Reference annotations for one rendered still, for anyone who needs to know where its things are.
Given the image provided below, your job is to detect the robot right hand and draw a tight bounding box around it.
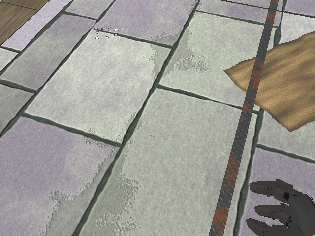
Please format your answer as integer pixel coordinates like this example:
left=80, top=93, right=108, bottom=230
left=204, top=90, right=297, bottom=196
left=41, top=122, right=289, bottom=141
left=246, top=179, right=315, bottom=236

